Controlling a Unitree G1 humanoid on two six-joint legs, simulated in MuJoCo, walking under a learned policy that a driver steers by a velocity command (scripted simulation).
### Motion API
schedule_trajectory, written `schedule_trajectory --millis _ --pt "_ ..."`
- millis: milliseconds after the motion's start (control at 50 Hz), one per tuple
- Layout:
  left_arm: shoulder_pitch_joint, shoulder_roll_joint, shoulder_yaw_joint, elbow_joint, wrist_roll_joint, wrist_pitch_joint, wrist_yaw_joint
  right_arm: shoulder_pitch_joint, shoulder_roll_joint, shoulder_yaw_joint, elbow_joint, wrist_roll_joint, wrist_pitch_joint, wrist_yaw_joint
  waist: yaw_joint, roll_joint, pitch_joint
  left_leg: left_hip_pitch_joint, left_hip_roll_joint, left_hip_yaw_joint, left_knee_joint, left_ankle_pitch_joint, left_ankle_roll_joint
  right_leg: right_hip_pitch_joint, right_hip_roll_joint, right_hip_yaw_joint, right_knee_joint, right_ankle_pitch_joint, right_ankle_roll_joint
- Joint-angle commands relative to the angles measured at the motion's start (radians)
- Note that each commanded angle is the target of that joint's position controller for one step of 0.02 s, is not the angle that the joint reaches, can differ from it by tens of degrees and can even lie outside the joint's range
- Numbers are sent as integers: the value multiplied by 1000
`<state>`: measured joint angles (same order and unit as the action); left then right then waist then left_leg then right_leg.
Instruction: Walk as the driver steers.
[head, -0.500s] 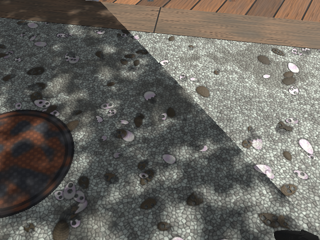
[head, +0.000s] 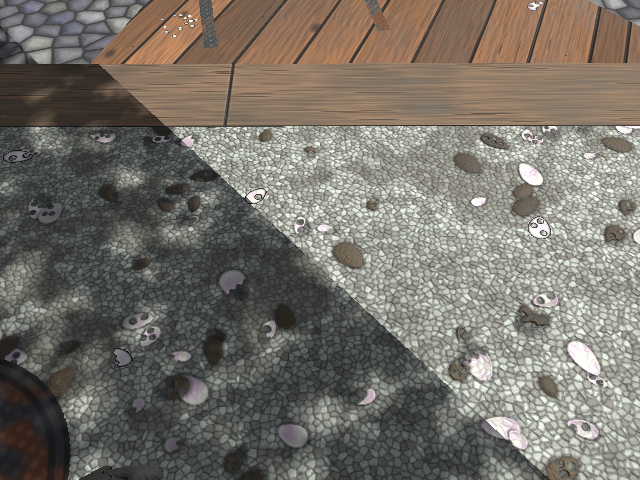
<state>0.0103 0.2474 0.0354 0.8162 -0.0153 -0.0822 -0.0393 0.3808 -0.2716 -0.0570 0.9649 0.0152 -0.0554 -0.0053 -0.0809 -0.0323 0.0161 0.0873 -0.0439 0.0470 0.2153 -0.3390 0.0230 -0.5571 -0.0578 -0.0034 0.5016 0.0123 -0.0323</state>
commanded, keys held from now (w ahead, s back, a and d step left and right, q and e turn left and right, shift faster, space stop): w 1.00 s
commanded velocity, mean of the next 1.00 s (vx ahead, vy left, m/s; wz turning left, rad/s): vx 0.50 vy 0.00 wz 0.00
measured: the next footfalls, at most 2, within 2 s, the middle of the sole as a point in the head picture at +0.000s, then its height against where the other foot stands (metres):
right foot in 0.04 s outside the picture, level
left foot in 0.56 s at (254, 467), level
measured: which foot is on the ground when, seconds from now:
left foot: down 0.00-0.04, up 0.06-0.54, down 0.56-1.00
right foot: up 0.00-0.02, down 0.04-0.58, up 0.60-1.00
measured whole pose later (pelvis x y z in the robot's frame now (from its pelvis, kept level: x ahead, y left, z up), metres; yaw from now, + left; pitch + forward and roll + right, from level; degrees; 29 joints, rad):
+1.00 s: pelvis +0.56 +0.02 +0.01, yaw +0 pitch +1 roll +2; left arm 0.03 0.26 0.05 0.89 -0.01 -0.07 -0.02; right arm 0.36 -0.25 -0.06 0.98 0.01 -0.08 0.00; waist -0.07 -0.04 0.01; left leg 0.04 -0.06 0.05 0.18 -0.25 0.05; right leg -0.63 -0.10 0.02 0.57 0.08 -0.01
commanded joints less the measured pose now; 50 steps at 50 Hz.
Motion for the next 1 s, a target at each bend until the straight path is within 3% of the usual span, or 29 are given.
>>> schedule_trajectory --millis 20,40,60,80,100,120,140,160,180,200,240,300,360,460,520,540,560,580,600,620,640,660,680,700,720,780,840,920,1000 --pt "78 151 50 -31 1 -19 -3 -21 -181 -41 -34 3 10 -10 122 121 -48 12 278 -87 189 814 121 174 49 -41 -38 -71 -55" --pt "247 202 75 22 7 -18 6 -21 -154 -29 -44 -3 13 -12 191 100 -162 -94 224 -50 394 797 91 436 29 -20 -15 -43 -92" --pt "396 299 99 49 26 -15 14 61 -71 0 -73 -19 1 -5 191 -69 -331 -453 112 -2 770 453 28 852 -221 336 8 -85 -223" --pt "432 276 92 66 9 -10 10 101 -16 19 -57 -16 -22 2 181 -220 -419 -702 -22 -97 992 -240 0 1000 -339 697 -141 -260 -313" --pt "382 201 67 60 -2 -11 12 -1 -126 -9 -75 14 -42 8 199 -144 -297 -816 41 -168 1083 -235 20 919 -301 632 -185 -365 -262" --pt "295 174 58 43 0 -12 16 -81 -149 -16 -100 30 -55 9 179 -105 -168 -851 94 -137 1067 -135 33 773 -270 497 -215 -325 -224" --pt "229 148 50 32 9 -12 17 -119 -144 -18 -104 23 -58 4 152 -44 -94 -817 137 -114 1015 -48 31 631 -234 400 -250 -245 -207" --pt "188 120 42 26 20 -16 15 -120 -135 -24 -101 11 -52 0 118 -41 -48 -762 168 -115 958 9 26 520 -200 326 -284 -170 -194" --pt "170 105 37 28 28 -18 13 -96 -113 -24 -94 7 -40 0 89 -59 -44 -701 184 -120 931 42 20 455 -180 284 -314 -136 -190" --pt "168 106 38 33 25 -21 11 -79 -87 -21 -89 5 -28 -1 75 -58 -40 -673 191 -116 903 54 12 419 -171 254 -339 -111 -196" --pt "183 133 44 50 20 -28 16 -105 -70 -19 -101 -2 -13 -4 65 -43 -12 -694 201 -104 833 103 -9 378 -167 197 -376 -47 -210" --pt "223 159 50 74 17 -24 32 -207 -67 -18 -134 -12 -13 -2 86 -22 18 -750 200 -96 650 273 -33 394 -147 128 -397 12 -199" --pt "267 170 50 96 9 -20 41 -314 -44 -8 -159 -8 -22 8 121 -20 37 -695 163 -57 453 425 -33 393 -111 57 -404 14 -168" --pt "356 182 57 151 -4 1 46 -437 -56 -2 -205 3 -30 32 152 -19 68 -721 137 -65 320 407 -5 555 -178 66 -349 17 -156" --pt "340 201 66 157 -5 19 53 -394 -94 -13 -205 4 -37 44 104 -39 34 -639 109 -48 290 289 35 635 -210 72 -253 193 -128" --pt "317 205 67 153 -5 25 54 -310 -117 -27 -182 1 -38 42 52 -47 -16 -515 76 -16 274 272 54 630 -189 49 -154 353 -112" --pt "314 181 58 149 -1 31 55 -148 -161 -52 -129 -1 -37 36 -18 -27 -116 -290 57 0 273 284 82 571 -134 11 35 418 -85" --pt "338 136 37 127 21 31 56 27 -235 -73 -93 -12 -33 26 -64 98 -268 14 236 -207 300 291 143 368 -67 -37 355 142 -51" --pt "461 7 2 128 18 9 42 63 -286 -81 -69 -9 -28 33 11 369 -371 305 426 -686 160 51 299 -20 127 -3 670 -533 6" --pt "388 119 25 136 -5 -14 36 42 -184 -52 -82 -1 -31 35 -29 247 -333 277 407 -738 86 -86 267 -131 79 128 784 -603 -12" --pt "293 166 39 105 -30 -30 32 -41 -151 -41 -98 -3 -37 31 -18 198 -196 155 382 -602 67 -55 228 -194 31 111 797 -514 -31" --pt "244 161 38 97 -29 -35 38 -116 -136 -35 -114 -11 -40 30 10 114 -121 19 349 -497 42 50 211 -166 -22 82 759 -418 -32" --pt "222 155 44 95 -14 -33 44 -163 -112 -29 -119 -20 -43 32 35 90 -66 -96 321 -418 15 151 206 -130 -54 76 701 -357 -26" --pt "240 141 46 101 -8 -22 44 -183 -89 -21 -119 -31 -47 33 67 108 -59 -165 296 -363 -10 214 197 -66 -80 85 666 -315 -24" --pt "257 118 45 107 -6 -11 45 -184 -81 -19 -114 -29 -49 35 82 115 -55 -199 283 -328 -36 241 200 -33 -87 82 635 -298 -18" --pt "210 91 42 91 4 12 49 -149 -115 -26 -92 -19 -55 25 88 94 -12 -238 278 -252 -90 313 216 -76 -101 67 516 -227 10" --pt "117 86 42 60 13 11 46 -106 -130 -30 -70 -16 -47 9 68 81 15 -215 257 -185 -110 354 201 -130 -95 57 343 -61 34" --pt "-17 61 28 25 5 0 32 -44 -136 -29 -38 -7 -41 0 25 86 45 -212 220 -102 -119 346 170 -64 -48 7 124 102 37" --pt "-111 69 22 -12 -3 -7 11 20 -143 -34 4 -1 -22 -3 3 87 74 -76 274 -105 -72 378 167 -95 -30 11 30 62 15"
